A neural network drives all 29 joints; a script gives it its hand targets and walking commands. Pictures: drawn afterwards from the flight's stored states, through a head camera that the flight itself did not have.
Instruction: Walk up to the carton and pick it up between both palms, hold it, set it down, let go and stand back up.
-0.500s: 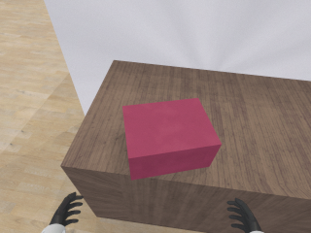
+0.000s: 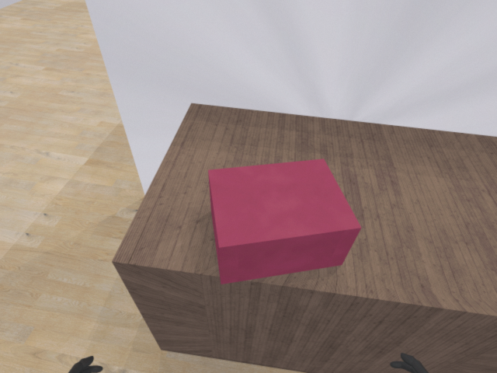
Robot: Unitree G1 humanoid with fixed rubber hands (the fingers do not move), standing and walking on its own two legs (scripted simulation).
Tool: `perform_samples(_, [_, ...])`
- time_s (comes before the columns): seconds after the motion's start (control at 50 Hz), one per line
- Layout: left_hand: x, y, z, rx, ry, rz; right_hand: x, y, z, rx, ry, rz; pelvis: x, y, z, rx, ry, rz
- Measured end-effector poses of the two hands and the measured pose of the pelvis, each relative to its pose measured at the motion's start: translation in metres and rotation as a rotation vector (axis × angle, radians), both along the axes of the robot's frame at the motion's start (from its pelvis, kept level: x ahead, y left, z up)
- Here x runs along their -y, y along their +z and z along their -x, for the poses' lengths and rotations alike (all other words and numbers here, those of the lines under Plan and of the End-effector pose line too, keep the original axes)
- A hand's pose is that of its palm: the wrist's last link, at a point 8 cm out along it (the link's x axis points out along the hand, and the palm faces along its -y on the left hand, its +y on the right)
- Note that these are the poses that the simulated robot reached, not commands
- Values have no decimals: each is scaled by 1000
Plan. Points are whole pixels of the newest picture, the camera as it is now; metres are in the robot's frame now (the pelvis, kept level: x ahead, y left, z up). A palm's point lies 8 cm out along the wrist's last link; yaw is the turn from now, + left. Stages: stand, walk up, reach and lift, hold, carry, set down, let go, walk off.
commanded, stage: stand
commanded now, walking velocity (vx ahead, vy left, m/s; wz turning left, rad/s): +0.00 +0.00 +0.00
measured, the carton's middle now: (275, 217) +0.44 -0.07 -0.06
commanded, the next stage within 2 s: none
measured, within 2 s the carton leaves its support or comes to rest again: neither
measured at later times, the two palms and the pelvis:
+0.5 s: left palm out of the picture +0.07 +0.32 -0.11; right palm out of the picture +0.08 -0.28 -0.09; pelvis -0.01 +0.02 +0.00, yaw +0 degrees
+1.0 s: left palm out of the picture +0.09 +0.32 -0.10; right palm out of the picture +0.10 -0.29 -0.10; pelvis +0.00 +0.01 +0.00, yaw +0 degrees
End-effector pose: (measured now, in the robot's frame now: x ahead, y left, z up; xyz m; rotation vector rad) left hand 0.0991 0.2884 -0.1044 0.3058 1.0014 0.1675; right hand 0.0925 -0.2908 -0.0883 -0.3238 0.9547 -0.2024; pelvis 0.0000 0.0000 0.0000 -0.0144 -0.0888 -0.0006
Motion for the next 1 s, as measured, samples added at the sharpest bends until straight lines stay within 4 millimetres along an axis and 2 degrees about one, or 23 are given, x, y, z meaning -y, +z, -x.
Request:
perform_samples(0.18, [-14,-5,21,-63,14,-14,-7,-7,20,-57,-25,-2,-9,1,7,2,-2,-4])
perform_samples(0.38, [-31,-3,31,-89,24,-45,-6,-6,19,-61,-31,11,-16,1,10,1,-2,-8])
perform_samples(0.56, [-36,-1,29,-95,26,-61,-7,-6,10,-56,-27,8,-18,1,8,-4,0,-11])
perform_samples(1.0, [-29,1,14,-101,37,-66,0,-9,-3,-86,-35,7,-12,3,-5,-13,5,-11])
